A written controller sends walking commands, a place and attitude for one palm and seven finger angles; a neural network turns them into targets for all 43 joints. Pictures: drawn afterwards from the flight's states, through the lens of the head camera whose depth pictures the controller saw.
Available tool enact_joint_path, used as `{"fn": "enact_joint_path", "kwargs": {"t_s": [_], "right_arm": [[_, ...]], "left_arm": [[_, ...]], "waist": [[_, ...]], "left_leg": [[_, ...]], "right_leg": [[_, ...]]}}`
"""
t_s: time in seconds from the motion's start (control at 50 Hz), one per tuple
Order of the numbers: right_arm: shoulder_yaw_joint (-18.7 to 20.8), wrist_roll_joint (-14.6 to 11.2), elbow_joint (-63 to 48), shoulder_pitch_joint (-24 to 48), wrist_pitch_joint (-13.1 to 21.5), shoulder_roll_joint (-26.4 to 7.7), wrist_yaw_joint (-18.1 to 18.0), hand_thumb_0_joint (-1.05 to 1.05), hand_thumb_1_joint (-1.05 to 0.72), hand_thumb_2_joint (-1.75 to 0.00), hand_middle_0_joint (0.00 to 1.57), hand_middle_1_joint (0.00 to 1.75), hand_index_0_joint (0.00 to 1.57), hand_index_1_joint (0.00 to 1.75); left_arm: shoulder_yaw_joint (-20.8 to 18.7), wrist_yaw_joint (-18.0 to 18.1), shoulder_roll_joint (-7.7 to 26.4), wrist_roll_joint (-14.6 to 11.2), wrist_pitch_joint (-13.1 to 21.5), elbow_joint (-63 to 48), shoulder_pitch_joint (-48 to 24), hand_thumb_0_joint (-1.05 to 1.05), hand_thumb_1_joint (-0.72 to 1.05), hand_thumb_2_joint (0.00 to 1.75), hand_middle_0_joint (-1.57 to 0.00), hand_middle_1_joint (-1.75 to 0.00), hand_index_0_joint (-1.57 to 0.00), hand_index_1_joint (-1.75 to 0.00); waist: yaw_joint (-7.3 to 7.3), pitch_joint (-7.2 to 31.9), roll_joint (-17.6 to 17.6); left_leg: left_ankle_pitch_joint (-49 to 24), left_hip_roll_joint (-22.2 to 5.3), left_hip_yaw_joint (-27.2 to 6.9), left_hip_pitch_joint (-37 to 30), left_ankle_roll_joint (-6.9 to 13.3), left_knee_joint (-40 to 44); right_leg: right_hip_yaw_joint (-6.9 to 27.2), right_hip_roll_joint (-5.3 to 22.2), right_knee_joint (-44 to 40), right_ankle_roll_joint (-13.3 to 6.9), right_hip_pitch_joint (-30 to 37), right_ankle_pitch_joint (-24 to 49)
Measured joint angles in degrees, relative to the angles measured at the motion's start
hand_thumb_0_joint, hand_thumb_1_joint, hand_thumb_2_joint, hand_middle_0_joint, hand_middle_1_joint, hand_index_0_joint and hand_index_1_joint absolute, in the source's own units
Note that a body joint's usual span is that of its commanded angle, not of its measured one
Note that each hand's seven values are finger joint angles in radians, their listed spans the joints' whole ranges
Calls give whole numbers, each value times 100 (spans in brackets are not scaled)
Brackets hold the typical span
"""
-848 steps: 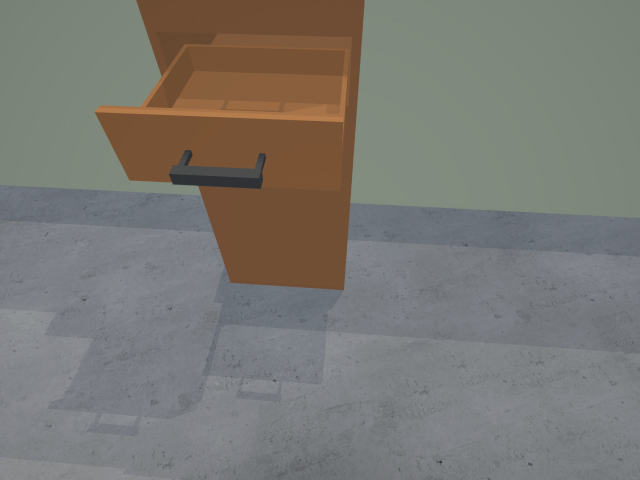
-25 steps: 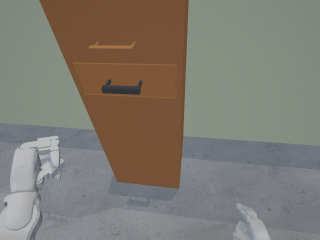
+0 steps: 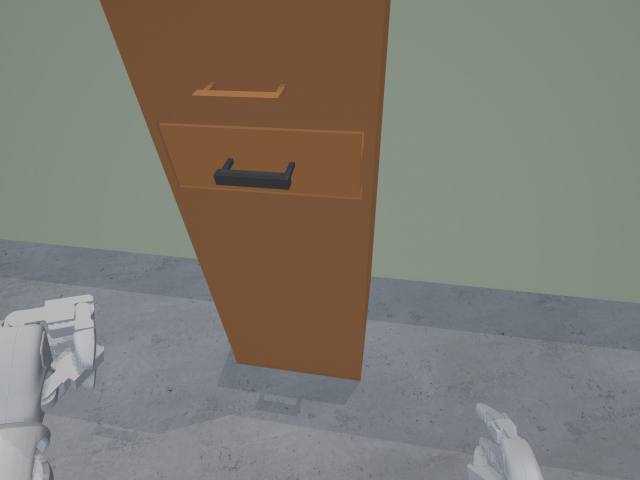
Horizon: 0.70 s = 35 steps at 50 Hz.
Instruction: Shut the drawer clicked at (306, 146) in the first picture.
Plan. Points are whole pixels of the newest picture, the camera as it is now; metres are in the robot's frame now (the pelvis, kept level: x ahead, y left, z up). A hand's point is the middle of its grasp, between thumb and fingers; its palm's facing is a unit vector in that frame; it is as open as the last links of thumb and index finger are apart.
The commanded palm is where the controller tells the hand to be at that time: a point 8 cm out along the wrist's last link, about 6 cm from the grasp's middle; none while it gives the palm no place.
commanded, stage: step back with the hand held close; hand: left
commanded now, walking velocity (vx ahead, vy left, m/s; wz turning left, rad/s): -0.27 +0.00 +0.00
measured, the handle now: (256, 172) +0.62 +0.21 +0.07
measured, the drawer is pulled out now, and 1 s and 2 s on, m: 0.00 0.00 0.00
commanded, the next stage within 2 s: stop stepping back and stand still in 1.30 s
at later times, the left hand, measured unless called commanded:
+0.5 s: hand (43, 390) +0.14 +0.27 +0.16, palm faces +0.35 -0.79 -0.51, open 3.2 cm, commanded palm +0.08 +0.31 +0.17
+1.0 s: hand out of the picture +0.09 +0.27 +0.16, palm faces +0.37 -0.79 -0.49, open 3.2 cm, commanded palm +0.02 +0.31 +0.17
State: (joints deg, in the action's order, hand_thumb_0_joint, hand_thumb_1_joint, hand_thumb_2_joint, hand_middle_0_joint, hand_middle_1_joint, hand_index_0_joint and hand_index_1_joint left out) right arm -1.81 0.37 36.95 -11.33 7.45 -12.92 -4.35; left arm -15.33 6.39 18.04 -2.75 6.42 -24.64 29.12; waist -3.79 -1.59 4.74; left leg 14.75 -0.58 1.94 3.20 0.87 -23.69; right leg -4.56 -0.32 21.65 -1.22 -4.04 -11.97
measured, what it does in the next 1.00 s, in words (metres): walks backwards: right foot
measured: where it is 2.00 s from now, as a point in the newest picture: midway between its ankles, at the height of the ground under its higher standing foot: outside the picture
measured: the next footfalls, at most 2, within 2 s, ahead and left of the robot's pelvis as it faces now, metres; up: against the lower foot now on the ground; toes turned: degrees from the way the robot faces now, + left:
right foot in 0.96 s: -0.19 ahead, -0.10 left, +0.00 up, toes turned +2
left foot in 1.34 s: -0.13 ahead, +0.10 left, +0.00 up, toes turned +0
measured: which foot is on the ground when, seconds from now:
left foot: down 0.00-1.00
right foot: down 0.00-0.76, up 0.78-0.94, down 0.96-1.00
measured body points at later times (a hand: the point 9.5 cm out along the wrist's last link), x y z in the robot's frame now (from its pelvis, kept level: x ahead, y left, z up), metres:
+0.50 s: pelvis -0.05 +0.03 -0.01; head -0.03 +0.02 +0.44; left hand +0.12 +0.31 +0.18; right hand +0.14 -0.21 -0.09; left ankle -0.01 +0.11 -0.74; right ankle +0.01 -0.10 -0.74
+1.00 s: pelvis -0.11 +0.03 -0.01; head -0.06 +0.05 +0.44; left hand +0.06 +0.31 +0.19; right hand +0.07 -0.20 -0.09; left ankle -0.01 +0.11 -0.74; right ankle -0.23 -0.10 -0.74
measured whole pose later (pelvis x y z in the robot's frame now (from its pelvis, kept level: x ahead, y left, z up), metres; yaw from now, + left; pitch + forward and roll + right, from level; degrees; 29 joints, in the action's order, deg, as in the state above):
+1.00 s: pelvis -0.11 +0.03 -0.01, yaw +0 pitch +6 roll -2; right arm -0.7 1.4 34.4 -11.5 7.5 -10.6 -3.6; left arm -24.7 8.2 24.2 -1.6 16.7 -35.7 35.7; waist -1.3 1.6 -1.7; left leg 4.9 0.9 1.2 29.0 3.2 -27.3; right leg 1.1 -2.5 27.2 -0.5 -9.2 -21.7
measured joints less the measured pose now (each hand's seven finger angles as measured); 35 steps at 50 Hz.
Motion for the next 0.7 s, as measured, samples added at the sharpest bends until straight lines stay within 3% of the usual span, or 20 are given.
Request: {"fn": "enact_joint_path", "kwargs": {"t_s": [0.1, 0.22, 0.4, 0.7], "right_arm": [[28, 15, -186, 62, -291, 0, 59, 1, -90, -90, 21, 30, 20, 30], [189, -16, -355, 126, -557, -121, 32, 1, -90, -90, 21, 30, 20, 30], [247, -61, -517, 63, -685, -24, -51, 1, -90, -90, 20, 30, 20, 30], [165, -30, -529, 59, -412, 4, -7, 1, -90, -90, 21, 30, 20, 30]], "left_arm": [[-356, -20, 173, -3, 269, -172, 131, 2, 89, 90, -141, -160, -140, -160], [-289, -51, 252, -5, 312, -376, 455, 2, 89, 90, -141, -160, -140, -160], [-524, 11, 565, 27, 398, -722, 700, 2, 89, 90, -141, -160, -140, -160], [-450, 172, 338, 146, 674, -953, 512, 2, 89, 90, -141, -160, -140, -160]], "waist": [[207, 73, -72], [320, -20, -136], [274, -39, -365], [293, -45, -456]], "left_leg": [[-4, -4, -23, 442, 30, -149], [-137, 129, 68, 815, 134, -142], [-211, 268, 154, 1152, 245, -341], [92, 175, -2, 1976, 215, -1271]], "right_leg": [[-24, 0, -18, 29, -357, 94], [64, 140, 135, 133, -820, 170], [152, 296, 542, 220, -1263, 161], [51, 192, 868, 161, -1794, 364]]}}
